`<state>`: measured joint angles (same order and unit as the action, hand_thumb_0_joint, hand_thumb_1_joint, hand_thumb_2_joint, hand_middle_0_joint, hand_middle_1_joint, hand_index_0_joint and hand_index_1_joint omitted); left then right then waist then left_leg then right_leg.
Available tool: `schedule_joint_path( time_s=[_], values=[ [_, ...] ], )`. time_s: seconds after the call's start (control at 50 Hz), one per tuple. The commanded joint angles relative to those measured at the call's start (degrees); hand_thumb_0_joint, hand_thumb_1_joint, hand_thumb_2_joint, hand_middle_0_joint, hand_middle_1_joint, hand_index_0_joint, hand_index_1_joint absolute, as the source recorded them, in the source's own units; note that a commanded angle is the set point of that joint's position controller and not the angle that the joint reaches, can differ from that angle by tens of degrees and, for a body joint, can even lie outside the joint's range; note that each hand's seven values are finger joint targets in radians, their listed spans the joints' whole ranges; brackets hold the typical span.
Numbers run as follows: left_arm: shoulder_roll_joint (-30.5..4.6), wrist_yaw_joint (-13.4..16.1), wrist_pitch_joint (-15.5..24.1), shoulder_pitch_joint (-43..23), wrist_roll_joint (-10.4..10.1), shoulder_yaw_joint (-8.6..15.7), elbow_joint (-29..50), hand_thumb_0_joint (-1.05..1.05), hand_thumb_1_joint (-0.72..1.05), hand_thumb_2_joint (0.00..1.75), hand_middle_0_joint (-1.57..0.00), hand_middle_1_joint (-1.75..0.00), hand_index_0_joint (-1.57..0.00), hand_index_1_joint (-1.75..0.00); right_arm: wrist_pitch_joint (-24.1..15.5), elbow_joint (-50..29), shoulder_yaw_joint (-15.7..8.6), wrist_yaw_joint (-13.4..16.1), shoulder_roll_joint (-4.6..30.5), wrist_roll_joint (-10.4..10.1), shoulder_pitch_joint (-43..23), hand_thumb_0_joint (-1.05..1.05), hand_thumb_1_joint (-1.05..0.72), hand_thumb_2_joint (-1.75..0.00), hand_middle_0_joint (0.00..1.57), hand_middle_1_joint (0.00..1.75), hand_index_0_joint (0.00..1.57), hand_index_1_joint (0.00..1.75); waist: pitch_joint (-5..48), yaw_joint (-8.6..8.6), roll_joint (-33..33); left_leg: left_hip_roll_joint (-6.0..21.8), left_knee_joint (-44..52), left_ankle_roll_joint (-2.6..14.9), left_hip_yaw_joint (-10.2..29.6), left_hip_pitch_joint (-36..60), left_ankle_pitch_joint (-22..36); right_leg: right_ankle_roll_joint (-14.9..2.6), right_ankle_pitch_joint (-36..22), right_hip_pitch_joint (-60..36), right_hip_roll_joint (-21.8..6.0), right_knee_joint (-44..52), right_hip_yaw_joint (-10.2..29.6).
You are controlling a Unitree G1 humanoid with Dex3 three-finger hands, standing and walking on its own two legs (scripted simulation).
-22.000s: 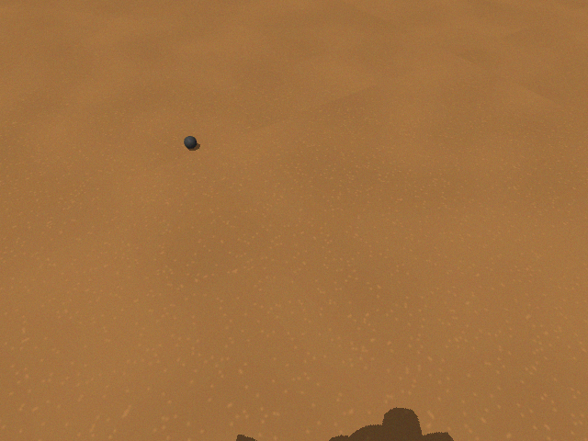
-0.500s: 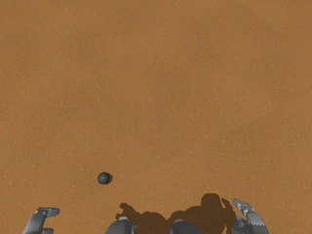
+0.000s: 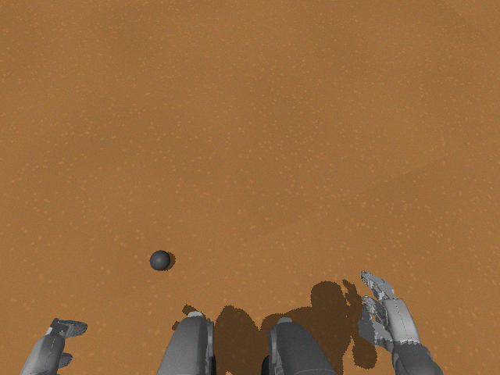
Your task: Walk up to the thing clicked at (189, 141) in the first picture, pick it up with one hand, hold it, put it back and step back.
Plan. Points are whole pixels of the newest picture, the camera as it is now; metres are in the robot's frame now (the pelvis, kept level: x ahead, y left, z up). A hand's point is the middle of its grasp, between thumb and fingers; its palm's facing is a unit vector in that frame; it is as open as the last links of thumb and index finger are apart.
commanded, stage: rise first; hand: left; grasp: from above
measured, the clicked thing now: (160, 260) +0.43 +0.26 -0.63
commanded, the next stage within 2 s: none
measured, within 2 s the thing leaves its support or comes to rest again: neither
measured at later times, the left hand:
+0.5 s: hand (103, 316) +0.23 +0.31 -0.31, palm faces -0.44 -0.43 -0.79, open 14.0 cm
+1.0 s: hand (121, 288) +0.31 +0.31 -0.43, palm faces -0.46 -0.11 -0.88, open 14.1 cm
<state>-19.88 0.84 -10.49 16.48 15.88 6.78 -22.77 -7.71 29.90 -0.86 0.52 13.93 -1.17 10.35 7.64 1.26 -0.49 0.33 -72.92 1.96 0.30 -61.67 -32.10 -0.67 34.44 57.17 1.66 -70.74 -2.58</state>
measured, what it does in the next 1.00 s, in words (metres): lowers itself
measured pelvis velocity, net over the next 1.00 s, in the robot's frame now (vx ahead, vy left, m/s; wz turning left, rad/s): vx -0.09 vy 0.00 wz -0.12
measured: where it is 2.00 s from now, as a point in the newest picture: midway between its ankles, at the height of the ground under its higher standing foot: outside the picture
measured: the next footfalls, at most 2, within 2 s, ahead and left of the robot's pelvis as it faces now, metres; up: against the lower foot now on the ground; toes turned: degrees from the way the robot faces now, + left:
none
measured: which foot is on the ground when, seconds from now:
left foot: down 0.00-1.00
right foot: down 0.00-1.00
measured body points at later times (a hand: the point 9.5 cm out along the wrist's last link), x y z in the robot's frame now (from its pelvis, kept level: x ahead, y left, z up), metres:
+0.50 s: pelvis -0.06 -0.01 -0.18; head +0.14 +0.00 +0.23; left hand +0.25 +0.33 -0.27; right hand +0.12 -0.28 -0.30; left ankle +0.02 +0.10 -0.63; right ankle -0.01 -0.12 -0.63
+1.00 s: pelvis -0.09 +0.00 -0.28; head +0.13 +0.03 +0.11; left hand +0.33 +0.32 -0.38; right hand -0.02 -0.29 -0.41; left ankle +0.02 +0.10 -0.63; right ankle -0.01 -0.12 -0.63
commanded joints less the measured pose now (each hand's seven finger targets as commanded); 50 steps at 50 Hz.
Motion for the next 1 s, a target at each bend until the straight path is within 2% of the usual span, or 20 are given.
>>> schedule_joint_path(
  time_s=[0.0,0.04,0.12,0.14,0.2,0.28,0.32,0.34,0.4,0.44,0.46,0.52,0.56,0.62,0.68,0.76,0.82,0.9,0.94,0.98],
  values=[
    [-10.81,1.12,1.61,3.19,1.62,4.8,9.57,0.0,-0.55,0.93,-0.08,-1.09,-0.09,-1.07,-3.27,-7.34,-4.12,0.33,9.33,0.06,0.36,0.0,-0.91,-0.9,0.2,0.3,0.2,0.3,16.93,-0.6,-5.08,0.53,7.78,-1.11,4.46,16.01,21.68,-1.3,-15.91,0.19,0.71,4.26,0.19],
    [-11.54,1.31,2.41,-0.58,3.29,4.45,7.57,0.0,-0.55,0.92,-0.08,-1.1,-0.1,-1.08,-3.59,-6.6,-3.94,0.27,9.36,-0.08,-0.11,0.0,-0.92,-0.9,0.2,0.3,0.2,0.3,16.42,0.55,-4.22,0.34,5.42,-0.76,4.34,12.72,19.17,-1.31,-14.99,2.8,0.79,2.59,0.31],
    [-14.79,1.49,7.25,-11.77,7.51,5.8,-0.84,0.0,-0.54,0.93,-0.08,-1.08,-0.09,-1.07,-4.85,-4.57,-4.29,-0.07,10.25,0.46,-1.4,0.0,-0.91,-0.9,0.2,0.3,0.2,0.3,13.66,1.8,-3.05,0.28,-0.44,-0.75,4.51,1.85,9.07,-1.41,-7.75,12.99,0.48,-4.13,0.82],
    [-15.53,1.54,8.79,-11.64,8.65,6.51,-2.45,0.0,-0.52,0.92,-0.08,-1.09,-0.09,-1.07,-5.17,-4.01,-4.59,-0.18,10.27,0.5,-1.35,0.0,-0.9,-0.9,0.2,0.3,0.2,0.3,15.06,0.4,-3.42,-0.16,-2.34,-0.65,3.66,0.37,8.12,-1.35,-7.33,13.68,0.33,-5.29,1.11],
    [-15.8,1.39,13.86,-16.76,12.21,3.99,-1.83,0.0,-0.51,0.93,-0.08,-1.09,-0.1,-1.07,-6.17,-2.94,-4.91,-0.76,10.93,0.69,-1.75,0.0,-0.89,-0.9,0.2,0.3,0.2,0.3,21.6,0.9,-5.27,-0.45,-7.17,-0.79,3.1,-2.1,7.53,-1.36,-7.31,18.15,0.46,-10.05,1.47],
    [-22.36,2.89,19.82,-21.39,17.5,6.97,-6.87,0.0,-0.56,0.96,-0.11,-1.08,-0.11,-1.07,-6.36,-0.08,-5.01,-1.68,12.3,0.7,-2.09,0.0,-0.92,-0.91,0.2,0.3,0.2,0.3,27.17,-0.9,-6.31,-0.42,-14.44,-0.75,3.13,-6.88,10.53,-1.4,-8.83,24.76,0.83,-16.92,1.15],
    [-26.75,4.54,21.15,-23.61,20.59,9.65,-9.72,0.0,-0.55,0.96,-0.11,-1.07,-0.11,-1.07,-5.63,1.17,-5.04,-2.04,12.88,0.69,-1.91,0.0,-0.93,-0.91,0.2,0.3,0.2,0.3,29.94,-2.17,-6.03,-0.61,-18.91,-0.27,2.06,-10.4,13.86,-1.28,-11.77,25.63,0.98,-19.57,1.36],
    [-26.36,5.36,21.64,-25.41,21.92,9.26,-11.66,0.0,-0.54,0.96,-0.11,-1.07,-0.11,-1.07,-5.33,1.59,-4.98,-2.3,12.79,0.72,-1.89,0.0,-0.92,-0.91,0.2,0.3,0.2,0.3,30.55,-1.61,-4.87,-0.64,-20.61,-0.14,1.97,-12.5,14.21,-1.23,-12.08,26.9,1.24,-20.76,1.05],
    [-26.2,6.84,22.64,-30.97,24.92,8.29,-16.86,0.0,-0.54,0.98,-0.08,-1.09,-0.08,-1.08,-4.27,3.45,-5.34,-3.1,12.97,0.81,-0.89,0.0,-0.9,-0.9,0.2,0.3,0.2,0.3,32.48,-2.01,-3.62,-0.53,-24.75,0.16,1.4,-16.01,14.67,-1.12,-12.36,29.06,1.4,-22.92,0.51],
    [-29.96,7.23,23.72,-36.97,26.7,9.41,-18.25,0.0,-0.53,0.98,-0.07,-1.09,-0.08,-1.08,-3.8,4.74,-5.9,-3.48,13.39,1.06,-0.23,0.0,-0.88,-0.9,0.2,0.3,0.2,0.3,34.77,-2.12,-2.9,-0.46,-27.86,0.42,1.12,-19.15,12.61,-0.99,-10.97,30.5,1.52,-24.5,0.48],
    [-30.22,7.12,24.26,-39.91,27.58,8.67,-19.39,0.0,-0.52,0.99,-0.06,-1.09,-0.07,-1.08,-3.64,5.04,-5.96,-3.63,13.27,1.27,-0.02,0.0,-0.87,-0.9,0.2,0.3,0.2,0.3,34.67,-1.36,-2.57,-0.43,-28.92,0.42,1.15,-21.74,10.03,-0.97,-9.0,31.54,1.6,-25.3,0.27],
    [-35.05,7.36,26.16,-45.74,31.45,9.97,-20.41,0.0,-0.53,1.01,-0.05,-1.08,-0.06,-1.07,-2.91,6.5,-6.26,-3.87,13.74,1.7,1.05,0.0,-0.86,-0.89,0.2,0.3,0.2,0.3,39.37,-2.25,-4.31,-0.08,-31.35,0.09,1.37,-21.46,8.63,-1.2,-7.11,33.9,1.69,-28.5,-0.4],
    [-35.88,7.67,27.26,-49.13,33.17,9.49,-21.44,0.0,-0.51,1.01,-0.05,-1.06,-0.05,-1.06,-2.34,7.14,-6.4,-3.93,13.71,2.01,1.67,0.0,-0.85,-0.89,0.2,0.3,0.2,0.3,39.53,-1.93,-5.37,0.16,-32.18,-0.14,1.58,-22.39,6.48,-1.28,-5.36,35.76,1.86,-29.64,-0.97],
    [-36.6,8.9,28.82,-53.56,35.82,9.03,-25.49,0.0,-0.51,1.0,-0.04,-1.07,-0.05,-1.06,-1.48,8.34,-5.91,-4.01,13.33,2.48,1.69,0.0,-0.85,-0.89,0.2,0.3,0.2,0.3,35.34,-0.69,-3.92,0.1,-33.76,0.08,1.64,-28.98,-0.79,-1.32,0.63,39.53,2.14,-30.23,-1.35],
    [-38.97,9.97,30.09,-54.76,38.32,9.97,-28.39,0.0,-0.52,1.01,-0.04,-1.05,-0.05,-1.04,-0.35,8.7,-5.76,-4.26,13.62,2.98,1.92,0.0,-0.86,-0.89,0.2,0.3,0.2,0.3,35.08,-1.24,-4.52,0.21,-35.14,0.03,2.2,-31.09,-3.03,-1.53,3.21,42.45,2.27,-32.46,-2.11],
    [-38.79,12.18,31.59,-59.78,41.8,8.39,-29.94,0.0,-0.52,1.01,-0.05,-1.03,-0.05,-1.03,0.88,9.41,-5.0,-4.64,13.87,3.73,1.94,0.0,-0.87,-0.89,0.2,0.3,0.2,0.3,33.13,-0.07,-7.47,0.51,-35.19,-0.03,4.32,-32.13,-7.33,-1.86,5.25,47.85,2.37,-36.08,-3.84],
    [-41.28,14.35,32.29,-61.33,44.39,9.17,-33.23,0.0,-0.54,1.03,-0.05,-1.01,-0.05,-1.01,1.9,10.08,-4.31,-4.9,14.47,4.25,1.83,0.0,-0.87,-0.89,0.2,0.3,0.2,0.3,31.89,0.09,-9.33,0.63,-35.83,-0.21,5.5,-32.79,-7.84,-1.96,4.75,50.97,2.23,-38.92,-4.72],
    [-41.77,17.35,32.63,-64.53,47.86,8.6,-35.71,0.0,-0.55,1.03,-0.06,-0.99,-0.05,-1.0,3.35,11.38,-3.62,-5.33,14.56,5.31,2.76,0.0,-0.89,-0.9,0.2,0.3,0.2,0.3,33.64,0.64,-11.06,0.6,-38.78,-0.65,5.52,-31.25,-2.07,-2.37,0.87,53.65,2.25,-41.59,-5.11],
    [-40.87,18.61,32.55,-66.23,49.09,7.46,-37.76,0.0,-0.56,1.03,-0.06,-0.98,-0.05,-0.99,3.99,11.57,-3.54,-5.48,14.57,5.73,2.84,0.0,-0.89,-0.9,0.2,0.3,0.2,0.3,32.04,1.85,-10.79,0.61,-40.07,-0.51,5.15,-32.61,-1.81,-2.28,0.77,55.1,2.2,-41.61,-5.13],
    [-41.59,19.4,32.47,-66.96,50.5,7.25,-39.47,0.0,-0.56,1.03,-0.06,-0.97,-0.05,-0.98,4.48,11.97,-3.23,-5.67,14.49,6.25,3.07,0.0,-0.9,-0.9,0.2,0.3,0.2,0.3,32.11,1.98,-10.68,0.5,-41.35,-0.4,4.7,-33.45,-0.87,-2.23,0.01,54.83,2.32,-42.02,-5.18]
  ],
)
